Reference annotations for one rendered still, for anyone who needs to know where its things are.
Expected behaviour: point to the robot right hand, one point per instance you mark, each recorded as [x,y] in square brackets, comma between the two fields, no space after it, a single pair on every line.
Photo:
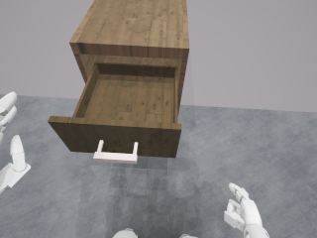
[241,216]

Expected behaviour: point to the drawer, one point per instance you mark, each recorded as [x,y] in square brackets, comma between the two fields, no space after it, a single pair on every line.
[123,104]

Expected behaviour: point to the cabinet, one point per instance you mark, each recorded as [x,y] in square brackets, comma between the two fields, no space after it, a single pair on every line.
[153,32]

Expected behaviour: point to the handle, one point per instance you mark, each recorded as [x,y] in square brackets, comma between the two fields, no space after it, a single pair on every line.
[122,158]

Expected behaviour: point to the robot left hand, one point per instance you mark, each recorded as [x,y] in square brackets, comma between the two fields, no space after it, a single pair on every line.
[12,173]

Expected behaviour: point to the right robot forearm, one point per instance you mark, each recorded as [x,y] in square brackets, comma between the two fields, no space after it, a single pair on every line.
[255,231]

